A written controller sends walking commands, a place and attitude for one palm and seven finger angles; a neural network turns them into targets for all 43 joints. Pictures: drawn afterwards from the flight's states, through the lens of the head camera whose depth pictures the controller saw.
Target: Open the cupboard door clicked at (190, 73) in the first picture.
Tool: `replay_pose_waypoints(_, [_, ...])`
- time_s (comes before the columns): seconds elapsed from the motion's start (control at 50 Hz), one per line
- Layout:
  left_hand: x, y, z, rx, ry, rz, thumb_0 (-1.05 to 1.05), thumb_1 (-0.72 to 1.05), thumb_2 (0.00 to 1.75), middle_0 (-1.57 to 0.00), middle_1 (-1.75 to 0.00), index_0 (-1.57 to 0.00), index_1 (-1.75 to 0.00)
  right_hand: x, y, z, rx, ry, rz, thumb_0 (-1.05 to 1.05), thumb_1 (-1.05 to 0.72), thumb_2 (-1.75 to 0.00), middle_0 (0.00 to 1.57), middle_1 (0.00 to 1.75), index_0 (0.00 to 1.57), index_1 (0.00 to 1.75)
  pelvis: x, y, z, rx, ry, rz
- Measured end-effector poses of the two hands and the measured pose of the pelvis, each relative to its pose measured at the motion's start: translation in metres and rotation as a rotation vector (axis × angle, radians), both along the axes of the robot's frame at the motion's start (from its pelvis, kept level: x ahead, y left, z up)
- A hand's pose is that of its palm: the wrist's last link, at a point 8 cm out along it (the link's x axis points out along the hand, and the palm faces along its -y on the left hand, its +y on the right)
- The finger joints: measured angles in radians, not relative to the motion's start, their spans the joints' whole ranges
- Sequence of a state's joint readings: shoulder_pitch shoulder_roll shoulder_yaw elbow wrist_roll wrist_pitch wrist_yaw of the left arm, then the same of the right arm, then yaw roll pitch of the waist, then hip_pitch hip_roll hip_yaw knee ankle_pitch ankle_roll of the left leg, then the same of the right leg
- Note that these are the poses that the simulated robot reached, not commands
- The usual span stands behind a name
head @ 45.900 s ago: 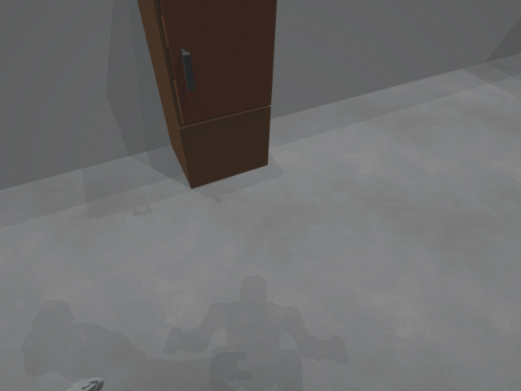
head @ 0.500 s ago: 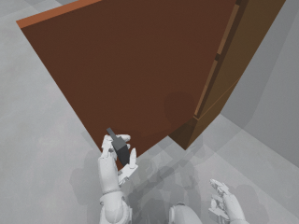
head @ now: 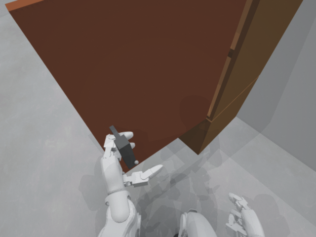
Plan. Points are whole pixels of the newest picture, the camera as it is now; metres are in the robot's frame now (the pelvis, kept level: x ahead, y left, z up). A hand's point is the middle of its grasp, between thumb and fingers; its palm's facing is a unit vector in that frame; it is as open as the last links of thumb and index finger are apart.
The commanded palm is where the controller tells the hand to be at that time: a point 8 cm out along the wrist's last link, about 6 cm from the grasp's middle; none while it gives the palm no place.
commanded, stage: open thumb and fingers to let go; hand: left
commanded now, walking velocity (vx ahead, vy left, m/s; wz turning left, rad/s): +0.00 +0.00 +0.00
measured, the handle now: (122, 147) +0.33 +0.10 +0.02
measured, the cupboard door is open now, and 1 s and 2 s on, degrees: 82 84 83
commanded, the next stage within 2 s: slide the hand sideways off the handle in 0.36 s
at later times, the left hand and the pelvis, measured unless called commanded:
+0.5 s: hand (134, 164) +0.29 +0.07 +0.02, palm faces +0.23 -0.97 -0.04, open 14.5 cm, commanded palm +0.24 +0.11 +0.02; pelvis -0.01 +0.02 +0.00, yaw -1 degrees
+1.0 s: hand (121, 189) +0.23 +0.09 +0.02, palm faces -0.11 -0.99 +0.01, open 16.1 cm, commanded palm +0.21 +0.16 +0.02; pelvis +0.00 +0.05 -0.01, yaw -2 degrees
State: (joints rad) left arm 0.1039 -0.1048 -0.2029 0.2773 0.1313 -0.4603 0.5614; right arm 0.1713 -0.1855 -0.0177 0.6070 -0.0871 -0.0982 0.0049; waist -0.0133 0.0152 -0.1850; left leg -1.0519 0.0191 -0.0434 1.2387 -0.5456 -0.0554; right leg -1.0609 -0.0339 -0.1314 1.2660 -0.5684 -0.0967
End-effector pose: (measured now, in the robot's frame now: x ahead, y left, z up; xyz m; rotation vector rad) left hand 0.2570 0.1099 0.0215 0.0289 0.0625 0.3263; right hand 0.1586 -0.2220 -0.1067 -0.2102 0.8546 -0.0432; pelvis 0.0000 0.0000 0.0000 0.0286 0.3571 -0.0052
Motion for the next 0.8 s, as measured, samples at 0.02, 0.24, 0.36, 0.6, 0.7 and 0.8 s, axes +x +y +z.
replay_pose_waypoints(0.02, [0.000, 0.000, 0.000, 0.000, -0.001, -0.003, 0.01, -0.18, 0.43, -0.32, -1.23, -0.35, -1.23, -0.002, 0.000, 0.000, -0.002, 0.004, -0.003, 0.01, -0.91, -0.90, 0.20, 0.30, 0.20, 0.30, 0.000, 0.001, 0.000, -0.001, 0.000, -0.001])
replay_pose_waypoints(0.24, [0.001, 0.001, 0.000, -0.002, -0.002, -0.040, 0.00, -0.46, 0.31, -0.26, -0.94, -0.31, -0.94, -0.006, 0.011, 0.004, -0.002, -0.005, -0.014, 0.01, -0.91, -0.90, 0.20, 0.30, 0.20, 0.30, -0.003, 0.012, 0.001, -0.011, -0.007, -0.012])
replay_pose_waypoints(0.36, [0.000, 0.004, 0.000, -0.008, 0.002, -0.061, -0.01, -0.49, 0.30, -0.34, -0.76, -0.36, -0.79, 0.000, 0.022, 0.008, 0.005, -0.028, 0.002, 0.01, -0.91, -0.90, 0.20, 0.30, 0.20, 0.30, -0.004, 0.018, 0.001, -0.018, -0.012, -0.013])
replay_pose_waypoints(0.6, [-0.007, 0.019, -0.002, 0.030, -0.039, -0.400, -0.01, -0.50, 0.30, -0.32, -0.48, -0.26, -0.53, 0.005, 0.033, 0.008, 0.011, -0.062, 0.020, 0.01, -0.91, -0.90, 0.20, 0.30, 0.20, 0.30, -0.009, 0.030, -0.007, -0.028, -0.016, -0.004])
replay_pose_waypoints(0.7, [-0.012, 0.023, -0.002, -0.055, -0.042, -0.505, -0.01, -0.51, 0.30, -0.22, -0.38, -0.19, -0.40, 0.000, 0.031, 0.006, 0.007, -0.066, -0.016, 0.01, -0.91, -0.90, 0.20, 0.30, 0.20, 0.30, -0.012, 0.038, -0.011, -0.035, -0.021, -0.014])
replay_pose_waypoints(0.8, [-0.016, 0.020, 0.000, -0.079, -0.032, -0.483, -0.01, -0.51, 0.30, -0.17, -0.36, -0.21, -0.36, -0.004, 0.034, 0.008, 0.007, -0.063, -0.031, 0.01, -0.91, -0.90, 0.20, 0.30, 0.20, 0.30, -0.010, 0.044, -0.013, -0.031, -0.011, -0.026])
